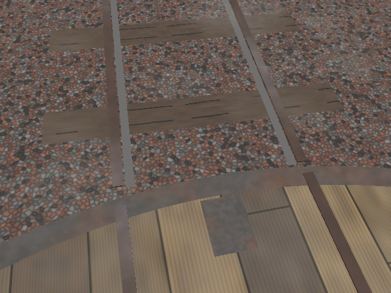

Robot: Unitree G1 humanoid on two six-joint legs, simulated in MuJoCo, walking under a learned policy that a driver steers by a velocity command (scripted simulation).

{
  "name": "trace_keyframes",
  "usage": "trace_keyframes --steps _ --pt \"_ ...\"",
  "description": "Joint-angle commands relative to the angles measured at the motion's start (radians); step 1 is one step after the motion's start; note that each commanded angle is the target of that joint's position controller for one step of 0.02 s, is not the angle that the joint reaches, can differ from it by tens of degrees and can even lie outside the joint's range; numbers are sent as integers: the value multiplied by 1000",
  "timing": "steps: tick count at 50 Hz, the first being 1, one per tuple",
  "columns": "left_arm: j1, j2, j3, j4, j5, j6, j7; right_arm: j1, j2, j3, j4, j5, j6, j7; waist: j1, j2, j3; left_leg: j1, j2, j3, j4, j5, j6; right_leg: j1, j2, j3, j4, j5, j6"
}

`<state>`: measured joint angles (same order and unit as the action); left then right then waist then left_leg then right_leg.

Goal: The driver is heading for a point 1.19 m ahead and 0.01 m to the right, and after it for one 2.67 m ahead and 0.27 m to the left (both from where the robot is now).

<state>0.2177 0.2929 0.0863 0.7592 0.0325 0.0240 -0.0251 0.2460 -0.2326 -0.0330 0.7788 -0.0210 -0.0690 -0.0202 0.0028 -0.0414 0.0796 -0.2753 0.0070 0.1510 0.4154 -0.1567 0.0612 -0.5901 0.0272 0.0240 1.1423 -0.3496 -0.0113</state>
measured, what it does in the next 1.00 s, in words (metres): steps on the spot: right foot, then left foot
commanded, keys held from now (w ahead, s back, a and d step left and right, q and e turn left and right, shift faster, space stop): e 0.14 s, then no key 0.86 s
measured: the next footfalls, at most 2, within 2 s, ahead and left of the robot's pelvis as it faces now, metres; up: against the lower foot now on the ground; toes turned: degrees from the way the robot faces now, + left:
right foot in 0.24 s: +0.11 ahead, -0.12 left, +0.00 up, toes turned -9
left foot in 0.60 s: +0.10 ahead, +0.08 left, +0.00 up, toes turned -9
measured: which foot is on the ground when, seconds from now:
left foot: down 0.00-0.24, up 0.26-0.58, down 0.60-1.00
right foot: up 0.00-0.22, down 0.24-1.00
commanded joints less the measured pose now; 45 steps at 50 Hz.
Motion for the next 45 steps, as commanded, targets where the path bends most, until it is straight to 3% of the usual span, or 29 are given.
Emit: trace_keyframes --steps 1,2,5,8,10,11,12,13,14,15,16,17,18,19,21,23,27,29,30,31,32,33,36,40,45 --pt "82 9 -7 -44 1 16 -15 -12 -101 -22 -58 -2 -5 -2 34 134 -135 54 269 -112 -129 569 155 57 -40 -5 -69 82 2" --pt "55 -8 -16 -66 -1 20 -21 -21 -121 -25 -60 -2 -1 -3 41 168 -139 42 278 -92 -129 496 152 83 -53 -13 -146 111 1" --pt "-23 0 -25 -98 -4 23 -30 -6 -151 -36 -56 -2 17 -1 10 165 -127 15 272 -41 -110 373 136 170 -47 -59 -290 127 -7" --pt "-76 15 -24 -133 -5 24 -26 41 -185 -49 -46 -3 39 2 -27 173 -123 57 304 -57 -64 265 126 208 -31 -81 -399 30 -18" --pt "-64 11 -25 -142 -6 10 -21 53 -197 -53 -34 2 57 0 -23 160 -119 69 300 -59 6 191 103 275 -10 -87 -545 22 -39" --pt "-30 15 -25 -130 -1 -4 -15 75 -190 -53 -21 1 68 -2 -11 116 -127 46 273 -38 80 146 68 359 4 -77 -666 92 -50" --pt "18 61 -15 -119 11 -20 -3 132 -148 -42 -12 -6 76 3 -3 -31 -171 -15 217 18 237 23 10 479 -102 74 -784 196 -68" --pt "-10 179 4 -163 3 -26 10 140 -40 -8 -79 4 78 13 -22 -300 -182 -264 55 79 447 -437 -77 584 -405 460 -845 497 -191" --pt "99 148 2 -128 -16 -28 21 77 -96 -22 -62 -9 98 7 46 -106 -184 -279 37 -61 577 -503 -83 565 -422 414 -774 787 -280" --pt "106 140 1 -108 -20 -21 33 58 -92 -20 -78 12 106 5 51 -158 -216 -263 35 -110 618 -466 -84 527 -393 353 -789 709 -319" --pt "33 89 -15 -104 -18 -15 36 39 -103 -22 -68 17 108 5 16 -112 -145 -261 53 -137 601 -381 -83 471 -321 284 -831 567 -275" --pt "-29 57 -28 -109 -19 -13 40 25 -117 -31 -58 7 108 4 -10 -103 -109 -247 54 -138 575 -323 -74 446 -253 213 -834 560 -219" --pt "-70 41 -34 -117 -17 -13 43 74 -115 -30 -35 -1 112 5 -33 -127 -131 -201 37 -122 582 -281 -77 434 -230 170 -828 620 -217" --pt "-68 29 -39 -116 -20 -17 43 87 -120 -33 -23 -3 117 7 -33 -92 -148 -170 31 -123 584 -262 -77 428 -222 150 -828 640 -215" --pt "-61 25 -43 -102 -13 -25 40 90 -89 -25 -14 6 121 12 -35 -40 -158 -128 23 -127 515 -256 -77 426 -214 127 -822 631 -209" --pt "-46 34 -41 -82 -8 -29 38 64 -62 -14 -16 7 125 11 -16 -62 -140 -81 19 -127 400 -250 -73 403 -209 132 -830 500 -204" --pt "-31 49 -38 -47 -3 -23 37 62 -62 -11 -6 9 126 -1 0 -93 -120 9 -7 -114 223 -236 -50 353 -219 189 -824 302 -210" --pt "-52 33 -46 -33 -15 -20 41 94 -45 -4 12 4 110 -5 -39 -34 -112 147 -8 -115 5 -65 -30 277 -189 187 -794 201 -154" --pt "-37 4 -55 -27 -16 -24 43 102 -66 -4 15 -10 94 -8 -33 14 -118 214 67 -209 -60 -21 -19 227 -162 183 -773 144 -105" --pt "10 -26 -59 -24 -22 -26 40 63 -140 -14 1 -14 78 -10 23 134 -97 170 187 -343 -98 10 11 217 -66 97 -723 84 -63" --pt "-10 -18 -56 -6 -20 -21 37 21 -124 -11 4 4 71 -3 25 177 -60 18 209 -360 -126 -9 37 333 -18 49 -730 113 -44" --pt "-11 -14 -55 10 -14 -19 34 -18 -98 -3 4 6 66 1 33 190 -46 -50 186 -344 -141 -90 27 416 -30 52 -739 159 -37" --pt "5 25 -41 59 -15 -30 32 12 -80 0 29 11 56 -4 9 144 -55 -11 107 -271 -134 -112 -11 452 -66 83 -745 247 -46" --pt "27 -6 -48 124 -19 -37 41 46 -70 -1 69 10 57 -8 -4 66 -41 56 98 -252 -108 -83 -2 399 -73 94 -785 231 -38" --pt "45 -8 -48 195 -20 -36 49 51 -64 -1 117 10 54 -9 -6 41 -35 67 94 -247 -109 -64 3 412 -80 99 -803 241 -35"
Velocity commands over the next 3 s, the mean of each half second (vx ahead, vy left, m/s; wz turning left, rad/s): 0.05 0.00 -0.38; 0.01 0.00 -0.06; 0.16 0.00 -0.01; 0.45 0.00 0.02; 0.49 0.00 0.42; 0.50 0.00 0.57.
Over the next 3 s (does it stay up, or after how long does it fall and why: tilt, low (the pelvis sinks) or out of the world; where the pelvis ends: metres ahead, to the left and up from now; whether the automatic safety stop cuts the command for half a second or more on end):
stays up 0.91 -0.07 -0.02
